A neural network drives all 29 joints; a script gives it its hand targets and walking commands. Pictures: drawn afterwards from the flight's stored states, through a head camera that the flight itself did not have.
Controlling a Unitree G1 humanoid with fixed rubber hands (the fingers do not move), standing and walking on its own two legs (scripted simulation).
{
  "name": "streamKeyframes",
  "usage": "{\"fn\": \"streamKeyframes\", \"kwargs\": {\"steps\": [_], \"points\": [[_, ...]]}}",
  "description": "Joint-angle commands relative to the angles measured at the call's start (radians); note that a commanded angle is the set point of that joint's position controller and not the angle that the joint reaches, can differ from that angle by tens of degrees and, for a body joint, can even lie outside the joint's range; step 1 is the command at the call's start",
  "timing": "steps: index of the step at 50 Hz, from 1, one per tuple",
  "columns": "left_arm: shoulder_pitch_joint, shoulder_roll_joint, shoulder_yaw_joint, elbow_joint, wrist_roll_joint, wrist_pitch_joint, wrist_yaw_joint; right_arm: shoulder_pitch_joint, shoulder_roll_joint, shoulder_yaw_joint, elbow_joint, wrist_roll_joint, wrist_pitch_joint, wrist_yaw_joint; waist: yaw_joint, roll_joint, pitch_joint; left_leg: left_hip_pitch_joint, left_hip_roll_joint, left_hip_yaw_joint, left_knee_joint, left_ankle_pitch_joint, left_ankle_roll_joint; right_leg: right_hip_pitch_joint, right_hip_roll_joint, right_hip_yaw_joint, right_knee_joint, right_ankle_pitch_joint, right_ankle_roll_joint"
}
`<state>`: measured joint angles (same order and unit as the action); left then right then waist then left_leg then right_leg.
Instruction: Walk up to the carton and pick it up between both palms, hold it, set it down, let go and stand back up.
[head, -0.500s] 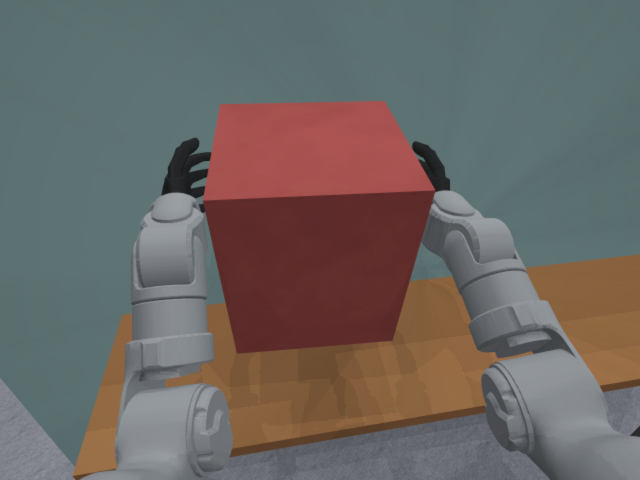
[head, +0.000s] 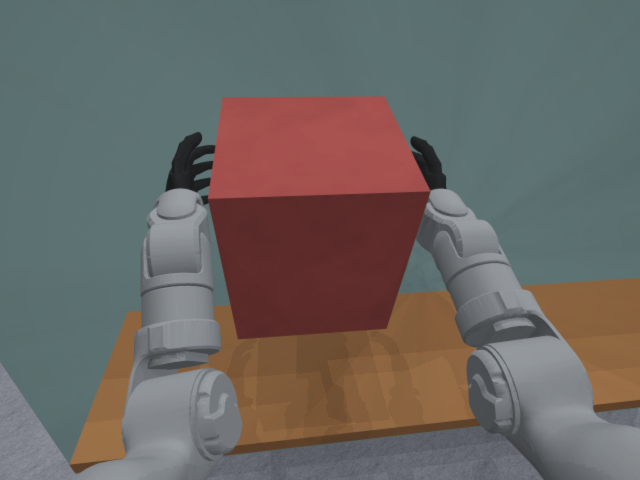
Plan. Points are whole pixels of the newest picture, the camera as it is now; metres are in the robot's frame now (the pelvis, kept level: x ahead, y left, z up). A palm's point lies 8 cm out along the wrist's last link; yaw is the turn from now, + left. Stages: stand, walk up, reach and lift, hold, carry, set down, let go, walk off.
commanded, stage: set down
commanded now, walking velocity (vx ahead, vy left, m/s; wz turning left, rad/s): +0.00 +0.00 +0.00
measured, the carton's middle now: (309, 220) +0.39 +0.02 +0.20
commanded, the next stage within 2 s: none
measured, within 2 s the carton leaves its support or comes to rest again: neither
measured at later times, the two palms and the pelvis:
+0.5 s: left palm (193, 240) +0.37 +0.17 +0.19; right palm (409, 243) +0.39 -0.13 +0.16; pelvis +0.00 -0.01 +0.00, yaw +1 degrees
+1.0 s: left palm (194, 258) +0.36 +0.17 +0.16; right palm (403, 248) +0.40 -0.13 +0.14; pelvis +0.01 -0.02 +0.00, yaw +1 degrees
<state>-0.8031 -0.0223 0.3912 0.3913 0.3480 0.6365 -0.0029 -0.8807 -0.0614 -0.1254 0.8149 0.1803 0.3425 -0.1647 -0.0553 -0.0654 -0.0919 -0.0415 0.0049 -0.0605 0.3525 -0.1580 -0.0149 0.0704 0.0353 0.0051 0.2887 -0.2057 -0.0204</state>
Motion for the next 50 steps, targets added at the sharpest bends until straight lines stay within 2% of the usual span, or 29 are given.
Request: {"fn": "streamKeyframes", "kwargs": {"steps": [1, 4, 9, 12, 16, 21, 25, 31, 41, 45, 50], "points": [[-0.664, -0.507, -0.34, -0.008, -0.091, -0.076, -0.155, -0.846, 0.519, 0.186, -0.23, -0.023, -0.176, 0.092, 0.0, 0.077, -0.172, 0.135, -0.032, 0.09, -0.058, 0.155, 0.003, -0.08, 0.001, -0.078, -0.101, 0.097, 0.069], [-0.647, -0.518, -0.363, -0.046, -0.095, -0.092, -0.16, -0.827, 0.509, 0.187, -0.241, -0.046, -0.218, 0.096, -0.015, 0.083, -0.218, 0.178, -0.034, 0.092, -0.042, 0.215, -0.006, -0.054, 0.007, -0.092, -0.093, 0.151, 0.073], [-0.626, -0.576, -0.475, -0.157, -0.129, -0.124, -0.142, -0.835, 0.505, 0.247, -0.335, -0.042, -0.289, 0.101, -0.026, 0.119, -0.35, 0.252, -0.034, 0.083, -0.001, 0.351, -0.03, -0.025, 0.02, -0.11, -0.073, 0.237, 0.067], [-0.614, -0.605, -0.543, -0.206, -0.15, -0.139, -0.122, -0.846, 0.505, 0.285, -0.399, -0.033, -0.32, 0.106, -0.023, 0.136, -0.41, 0.281, -0.031, 0.073, 0.018, 0.397, -0.04, -0.035, 0.024, -0.114, -0.065, 0.256, 0.06], [-0.586, -0.624, -0.59, -0.219, -0.164, -0.149, -0.095, -0.846, 0.505, 0.314, -0.439, -0.029, -0.337, 0.114, -0.004, 0.14, -0.435, 0.28, -0.028, 0.067, 0.018, 0.38, -0.04, -0.07, 0.021, -0.112, -0.063, 0.233, 0.052], [-0.535, -0.62, -0.589, -0.206, -0.163, -0.145, -0.071, -0.816, 0.503, 0.335, -0.426, -0.019, -0.332, 0.129, 0.038, 0.13, -0.423, 0.253, -0.022, 0.07, 0.009, 0.359, -0.033, -0.095, 0.015, -0.101, -0.059, 0.222, 0.048], [-0.486, -0.602, -0.566, -0.199, -0.156, -0.133, -0.067, -0.769, 0.498, 0.347, -0.386, -0.006, -0.32, 0.135, 0.058, 0.118, -0.393, 0.235, -0.019, 0.074, 0.004, 0.376, -0.027, -0.088, 0.015, -0.092, -0.054, 0.26, 0.051], [-0.436, -0.573, -0.541, -0.214, -0.15, -0.119, -0.084, -0.709, 0.494, 0.357, -0.355, 0.007, -0.307, 0.128, 0.058, 0.095, -0.352, 0.21, -0.022, 0.078, -0.002, 0.394, -0.018, -0.053, 0.012, -0.081, -0.044, 0.352, 0.064], [-0.416, -0.562, -0.563, -0.301, -0.164, -0.141, -0.097, -0.708, 0.515, 0.392, -0.456, 0.008, -0.323, 0.102, 0.059, 0.074, -0.432, 0.176, -0.029, 0.076, 0.011, 0.433, -0.014, 0.025, -0.003, -0.058, -0.006, 0.55, 0.085], [-0.401, -0.558, -0.559, -0.302, -0.158, -0.149, -0.093, -0.697, 0.511, 0.385, -0.456, -0.01, -0.326, 0.105, 0.066, 0.072, -0.433, 0.157, -0.028, 0.077, 0.004, 0.415, -0.013, 0.022, -0.009, -0.056, -0.002, 0.549, 0.088], [-0.384, -0.557, -0.536, -0.273, -0.144, -0.151, -0.086, -0.677, 0.49, 0.34, -0.394, -0.043, -0.328, 0.122, 0.076, 0.078, -0.399, 0.154, -0.02, 0.083, -0.009, 0.377, -0.012, -0.032, -0.009, -0.062, -0.016, 0.453, 0.081]]}}
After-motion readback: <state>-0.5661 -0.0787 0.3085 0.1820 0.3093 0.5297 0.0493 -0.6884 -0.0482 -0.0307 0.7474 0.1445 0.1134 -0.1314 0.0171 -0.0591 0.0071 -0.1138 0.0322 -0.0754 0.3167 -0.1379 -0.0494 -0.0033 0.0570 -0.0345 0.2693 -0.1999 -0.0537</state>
